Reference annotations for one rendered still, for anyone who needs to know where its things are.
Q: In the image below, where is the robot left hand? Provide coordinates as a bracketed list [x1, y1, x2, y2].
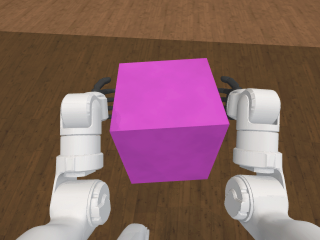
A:
[91, 77, 116, 119]

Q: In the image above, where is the robot left upper arm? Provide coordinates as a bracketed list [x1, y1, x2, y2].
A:
[16, 179, 111, 240]

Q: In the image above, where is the right robot forearm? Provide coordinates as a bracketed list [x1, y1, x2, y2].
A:
[226, 88, 289, 210]

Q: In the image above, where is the robot left thigh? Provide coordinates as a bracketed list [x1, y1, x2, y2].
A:
[117, 223, 150, 240]

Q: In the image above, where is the robot right hand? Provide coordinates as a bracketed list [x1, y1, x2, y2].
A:
[217, 76, 242, 120]

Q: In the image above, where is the left robot forearm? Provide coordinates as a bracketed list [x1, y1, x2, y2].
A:
[49, 91, 109, 217]

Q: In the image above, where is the carton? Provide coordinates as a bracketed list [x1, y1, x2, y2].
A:
[109, 58, 230, 184]

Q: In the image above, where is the robot right upper arm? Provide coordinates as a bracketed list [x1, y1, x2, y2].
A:
[224, 174, 320, 240]

